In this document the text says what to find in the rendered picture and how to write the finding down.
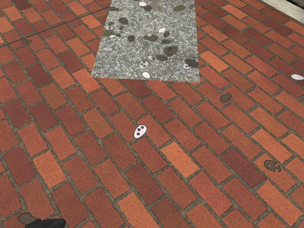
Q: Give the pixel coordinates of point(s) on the left robot hand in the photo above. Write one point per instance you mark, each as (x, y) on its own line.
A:
(47, 223)

